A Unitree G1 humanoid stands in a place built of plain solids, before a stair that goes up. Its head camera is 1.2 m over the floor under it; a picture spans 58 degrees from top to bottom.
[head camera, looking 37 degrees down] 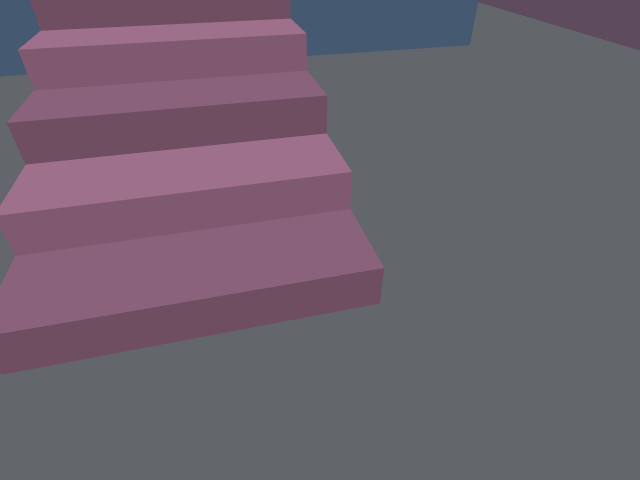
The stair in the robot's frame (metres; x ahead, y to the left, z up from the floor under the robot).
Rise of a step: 0.18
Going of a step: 0.40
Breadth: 1.31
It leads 14 degrees to the left of straight ahead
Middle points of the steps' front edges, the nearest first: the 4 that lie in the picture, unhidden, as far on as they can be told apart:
1.02 0.40 0.18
1.41 0.50 0.36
1.80 0.60 0.54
2.19 0.70 0.72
